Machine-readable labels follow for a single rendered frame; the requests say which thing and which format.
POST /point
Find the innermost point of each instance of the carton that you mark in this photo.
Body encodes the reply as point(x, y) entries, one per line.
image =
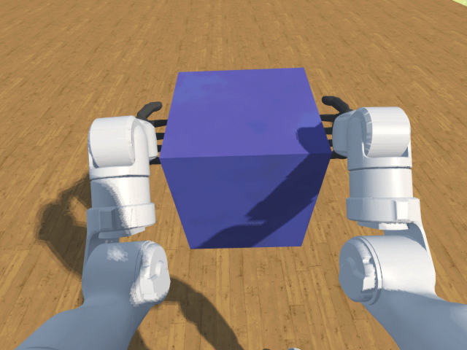
point(244, 154)

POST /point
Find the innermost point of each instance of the robot left forearm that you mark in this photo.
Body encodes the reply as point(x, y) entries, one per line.
point(119, 152)

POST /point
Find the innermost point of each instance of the right robot hand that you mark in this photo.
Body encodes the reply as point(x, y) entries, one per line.
point(342, 107)

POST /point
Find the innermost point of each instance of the right robot upper arm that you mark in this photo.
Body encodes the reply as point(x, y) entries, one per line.
point(393, 277)

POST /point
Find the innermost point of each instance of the robot right forearm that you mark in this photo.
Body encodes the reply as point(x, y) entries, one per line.
point(377, 144)

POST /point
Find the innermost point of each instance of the left robot upper arm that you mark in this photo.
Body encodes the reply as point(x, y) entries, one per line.
point(121, 283)

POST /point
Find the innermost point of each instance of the left robot hand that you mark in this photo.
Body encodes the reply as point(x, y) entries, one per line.
point(144, 113)

